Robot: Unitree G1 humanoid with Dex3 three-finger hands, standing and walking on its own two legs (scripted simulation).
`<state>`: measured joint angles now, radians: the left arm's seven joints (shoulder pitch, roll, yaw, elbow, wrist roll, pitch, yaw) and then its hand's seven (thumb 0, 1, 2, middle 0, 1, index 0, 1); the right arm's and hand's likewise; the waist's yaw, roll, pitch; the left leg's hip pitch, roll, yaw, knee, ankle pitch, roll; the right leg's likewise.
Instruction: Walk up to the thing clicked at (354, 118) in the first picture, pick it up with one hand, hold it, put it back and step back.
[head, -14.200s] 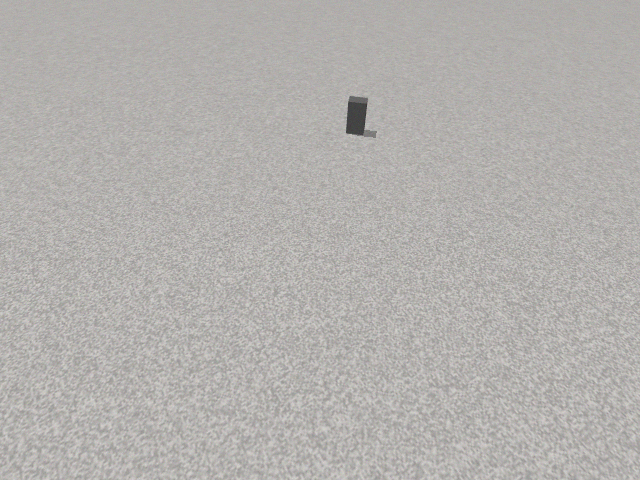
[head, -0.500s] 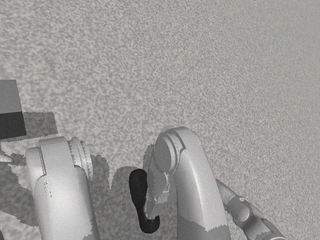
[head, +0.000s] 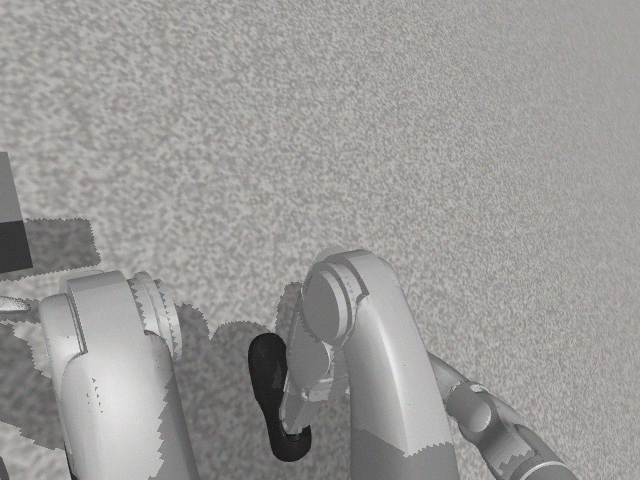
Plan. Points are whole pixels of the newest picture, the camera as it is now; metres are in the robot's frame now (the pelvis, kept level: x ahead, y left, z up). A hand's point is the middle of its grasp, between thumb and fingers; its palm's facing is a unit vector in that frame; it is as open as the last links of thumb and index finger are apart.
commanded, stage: close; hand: left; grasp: from the side
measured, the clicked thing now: out of the picture +0.41 +0.30 -0.18
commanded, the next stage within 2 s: settle in 1.16 s
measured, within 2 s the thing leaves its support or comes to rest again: leaves its support in 1.54 s
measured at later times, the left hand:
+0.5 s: hand out of the picture +0.39 +0.31 -0.16, palm faces +0.44 -0.90 +0.01, open 12.6 cm
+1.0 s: hand out of the picture +0.40 +0.31 -0.16, palm faces +0.46 -0.89 +0.01, open 10.2 cm
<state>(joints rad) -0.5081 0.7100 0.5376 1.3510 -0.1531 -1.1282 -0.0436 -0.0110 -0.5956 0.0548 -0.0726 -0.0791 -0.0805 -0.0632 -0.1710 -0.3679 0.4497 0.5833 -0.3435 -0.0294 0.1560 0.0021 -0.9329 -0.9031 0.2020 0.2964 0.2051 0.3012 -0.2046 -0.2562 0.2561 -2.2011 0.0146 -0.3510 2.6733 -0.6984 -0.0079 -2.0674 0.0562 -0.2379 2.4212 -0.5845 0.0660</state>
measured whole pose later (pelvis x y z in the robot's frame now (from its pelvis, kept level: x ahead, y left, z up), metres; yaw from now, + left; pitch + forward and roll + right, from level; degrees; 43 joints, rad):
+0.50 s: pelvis +0.00 +0.00 +0.00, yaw -1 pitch +10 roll -17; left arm -0.55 0.77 0.52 1.40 -0.12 -1.15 0.01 0.00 -0.08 0.37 -0.44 -0.39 -0.44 -0.38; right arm -0.16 -0.37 0.49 0.57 -0.36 -0.01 0.16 0.00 -0.90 -0.89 0.20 0.30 0.21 0.30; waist -0.21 -0.27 0.28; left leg -2.20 0.02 -0.37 2.68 -0.70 0.00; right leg -2.05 0.07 -0.25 2.40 -0.58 0.07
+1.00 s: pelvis +0.00 +0.00 +0.00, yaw -1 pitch +10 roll -18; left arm -0.56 0.79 0.54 1.38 -0.11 -1.12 0.02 0.01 -0.17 0.59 -0.72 -0.80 -0.74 -0.79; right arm -0.16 -0.37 0.48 0.57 -0.36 0.00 0.16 0.00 -0.89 -0.89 0.20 0.30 0.21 0.30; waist -0.22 -0.28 0.29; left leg -2.20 0.02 -0.37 2.67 -0.70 0.01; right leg -2.05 0.07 -0.25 2.39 -0.57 0.07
